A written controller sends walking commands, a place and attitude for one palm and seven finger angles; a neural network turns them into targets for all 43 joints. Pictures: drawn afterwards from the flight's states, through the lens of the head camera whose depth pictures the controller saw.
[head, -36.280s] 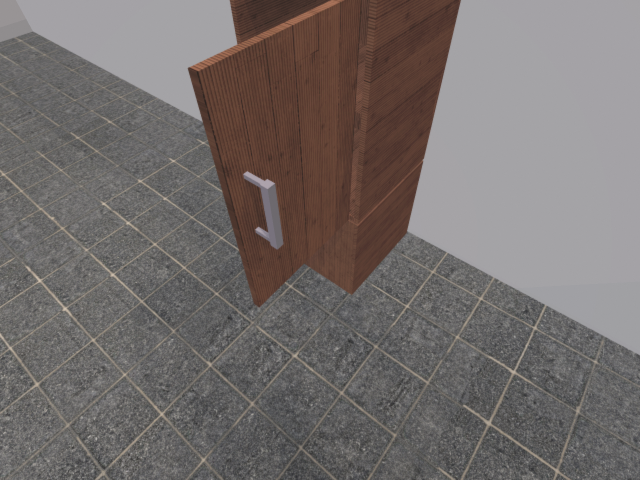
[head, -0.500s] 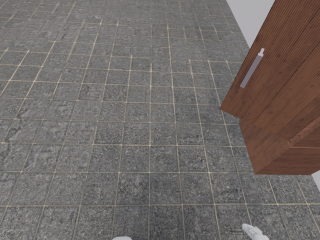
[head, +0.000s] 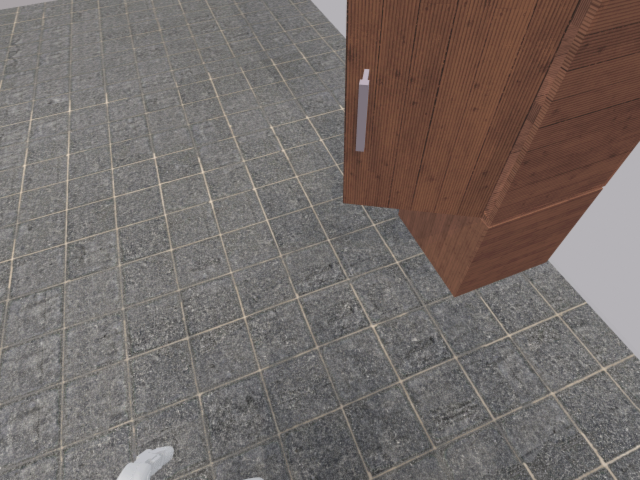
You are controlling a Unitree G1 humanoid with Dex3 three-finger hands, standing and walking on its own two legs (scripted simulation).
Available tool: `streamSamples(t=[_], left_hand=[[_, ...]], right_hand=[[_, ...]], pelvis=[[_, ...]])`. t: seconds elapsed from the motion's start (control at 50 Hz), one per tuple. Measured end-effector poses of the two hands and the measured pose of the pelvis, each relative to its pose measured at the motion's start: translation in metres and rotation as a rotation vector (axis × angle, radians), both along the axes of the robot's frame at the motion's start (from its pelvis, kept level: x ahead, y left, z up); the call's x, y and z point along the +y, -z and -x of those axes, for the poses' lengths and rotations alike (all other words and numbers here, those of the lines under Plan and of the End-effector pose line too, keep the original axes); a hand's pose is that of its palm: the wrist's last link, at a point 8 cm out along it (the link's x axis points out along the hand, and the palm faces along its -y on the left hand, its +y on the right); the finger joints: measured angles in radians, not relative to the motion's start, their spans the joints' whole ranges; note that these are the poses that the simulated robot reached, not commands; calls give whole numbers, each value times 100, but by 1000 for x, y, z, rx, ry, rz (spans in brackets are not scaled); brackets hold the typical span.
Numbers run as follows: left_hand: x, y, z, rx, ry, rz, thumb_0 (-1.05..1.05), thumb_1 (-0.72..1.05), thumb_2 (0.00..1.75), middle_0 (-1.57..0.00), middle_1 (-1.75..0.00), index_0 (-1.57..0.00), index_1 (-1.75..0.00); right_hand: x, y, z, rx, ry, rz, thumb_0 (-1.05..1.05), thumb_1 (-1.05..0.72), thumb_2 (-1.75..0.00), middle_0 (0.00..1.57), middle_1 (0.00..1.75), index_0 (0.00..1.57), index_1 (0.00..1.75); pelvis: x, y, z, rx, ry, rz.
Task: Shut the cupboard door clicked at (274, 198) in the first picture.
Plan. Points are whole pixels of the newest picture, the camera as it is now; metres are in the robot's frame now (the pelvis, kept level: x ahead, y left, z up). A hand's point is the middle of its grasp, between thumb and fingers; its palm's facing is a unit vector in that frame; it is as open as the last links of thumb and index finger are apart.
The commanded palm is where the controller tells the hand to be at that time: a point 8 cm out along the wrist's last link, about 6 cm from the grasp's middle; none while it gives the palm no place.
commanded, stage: turn to face it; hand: left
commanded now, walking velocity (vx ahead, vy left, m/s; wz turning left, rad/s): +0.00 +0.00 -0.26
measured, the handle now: (363, 112) +0.80 -0.06 -0.01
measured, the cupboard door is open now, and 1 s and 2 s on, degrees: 59 59 59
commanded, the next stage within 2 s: take the last steps up to it in 0.12 s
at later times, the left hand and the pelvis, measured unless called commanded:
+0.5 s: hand out of the picture +0.12 +0.20 -0.16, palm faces -0.12 -0.98 -0.15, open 7.4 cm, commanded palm none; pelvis +0.05 +0.01 +0.02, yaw -8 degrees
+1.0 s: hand (303, 377) +0.29 +0.05 -0.15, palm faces -0.18 -0.96 -0.21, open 7.2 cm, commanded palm none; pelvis +0.19 -0.12 +0.02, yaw -11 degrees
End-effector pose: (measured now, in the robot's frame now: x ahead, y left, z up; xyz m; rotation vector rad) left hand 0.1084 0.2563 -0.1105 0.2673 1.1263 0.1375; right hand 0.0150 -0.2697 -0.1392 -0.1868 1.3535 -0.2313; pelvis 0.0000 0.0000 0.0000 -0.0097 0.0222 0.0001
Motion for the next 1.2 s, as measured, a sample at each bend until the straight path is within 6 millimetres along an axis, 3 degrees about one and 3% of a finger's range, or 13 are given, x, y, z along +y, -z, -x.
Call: streamSamples(t=[0.08, 0.2, 0.34, 0.42, 0.54, 0.62, 0.74, 0.82, 0.86, 0.9, 1.02, 1.12, 1.2], left_hand=[[-17, -6, 0, 27, 18, 5, 1, 91, 90, -20, -30, -20, -30], [-29, 3, 5, 74, 26, 51, 1, 90, 90, -20, -30, -20, -30], [-13, 32, 11, 133, 2, 111, 1, 90, 90, -20, -30, -21, -30], [-5, 33, 4, 184, 36, 119, 1, 91, 90, -20, -30, -20, -30], [-5, 17, -30, 176, 74, 111, 1, 91, 90, -20, -30, -20, -30], [-19, 12, -58, 184, 116, 93, 1, 91, 90, -20, -30, -20, -30], [-70, 12, -123, 164, 213, 77, 1, 91, 90, -19, -30, -20, -30], [-114, 20, -171, 79, 249, 63, 1, 91, 90, -20, -30, -20, -30], [-132, 19, -182, 49, 234, 64, 1, 91, 90, -20, -30, -20, -30], [-146, 15, -184, 50, 212, 72, 1, 91, 90, -20, -30, -20, -30], [-161, 10, -180, 109, 129, 67, 0, 94, 90, -20, -30, -20, -30], [-170, 22, -172, 191, 76, 94, 0, 93, 90, -20, -30, -20, -30], [-176, 41, -169, 268, 32, 130, 0, 92, 90, -20, -30, -20, -30]], right_hand=[[-3, -6, -3, -2, 30, -10, 1, -91, -90, 19, 30, 20, 30], [8, -19, -22, -58, 37, -18, 0, -91, -90, 19, 30, 20, 30], [31, -26, -51, -144, 22, 23, 0, -91, -90, 20, 30, 20, 30], [40, -37, -43, -153, 45, 39, 0, -90, -90, 20, 30, 21, 30], [41, -47, -12, -51, 116, 34, 0, -90, -90, 20, 30, 21, 30], [35, -45, 9, 25, 187, 17, 0, -90, -90, 20, 30, 21, 30], [15, -33, 33, 144, 293, -34, 0, -90, -90, 20, 30, 21, 30], [-12, -11, 32, 217, 332, -80, 0, -90, -90, 20, 30, 21, 30], [-28, -5, 17, 234, 327, -92, 0, -90, -90, 20, 30, 21, 30], [-46, -6, -12, 204, 306, -88, 1, -90, -90, 20, 30, 20, 30], [-91, -18, -132, -4, 209, -48, 1, -91, -90, 19, 30, 20, 30], [-106, -25, -230, -148, 126, -35, 0, -91, -90, 19, 30, 20, 30], [-105, -24, -292, -234, 69, -21, 0, -91, -90, 19, 30, 20, 30]], pelvis=[[-4, -9, -5, 5, 28, -9], [-5, -15, -13, 8, 56, -11], [13, -5, -29, -2, 89, 11], [15, -11, -40, -7, 127, 15], [8, -24, -61, 2, 157, 29], [-5, -26, -78, 7, 188, 25], [-41, -18, -109, 8, 226, 8], [-78, 1, -135, 4, 230, -11], [-91, 2, -144, -5, 222, -2], [-100, -4, -155, -8, 212, -2], [-124, -17, -193, 0, 182, 9], [-135, -15, -229, -6, 169, 27], [-137, -4, -263, -28, 167, 35]])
